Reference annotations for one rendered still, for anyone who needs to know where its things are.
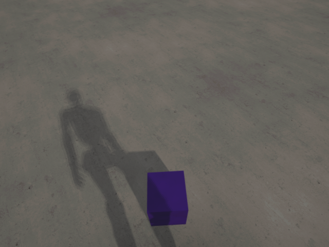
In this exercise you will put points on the carton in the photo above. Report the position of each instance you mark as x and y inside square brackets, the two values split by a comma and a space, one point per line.
[167, 198]

